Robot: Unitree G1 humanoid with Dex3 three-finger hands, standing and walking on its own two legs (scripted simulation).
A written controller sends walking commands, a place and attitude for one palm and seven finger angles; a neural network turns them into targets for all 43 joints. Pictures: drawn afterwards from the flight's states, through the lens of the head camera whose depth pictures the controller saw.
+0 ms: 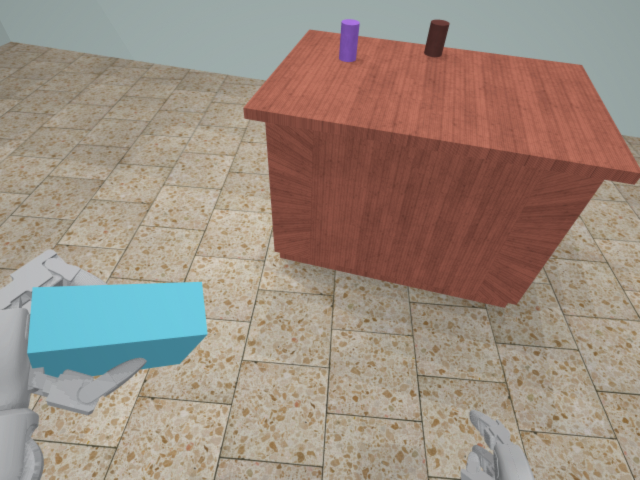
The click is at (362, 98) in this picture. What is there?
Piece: table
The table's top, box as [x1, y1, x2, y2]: [243, 30, 639, 184]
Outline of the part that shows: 243,107 244,118 633,184 639,177 638,165 581,65 447,47 443,48 442,54 439,57 430,57 423,53 425,45 424,44 358,36 356,59 352,62 344,62 338,58 340,35 339,33 309,30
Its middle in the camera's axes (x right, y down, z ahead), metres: +0.36 -0.48 +1.23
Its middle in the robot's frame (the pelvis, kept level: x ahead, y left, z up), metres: +1.26 -0.29 -0.06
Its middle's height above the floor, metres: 0.71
